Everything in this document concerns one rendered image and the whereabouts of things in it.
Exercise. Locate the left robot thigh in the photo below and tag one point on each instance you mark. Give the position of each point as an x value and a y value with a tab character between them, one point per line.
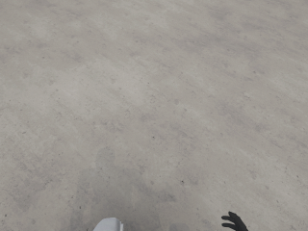
109	224

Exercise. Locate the right robot hand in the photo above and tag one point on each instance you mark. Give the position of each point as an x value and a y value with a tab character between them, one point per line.
238	226

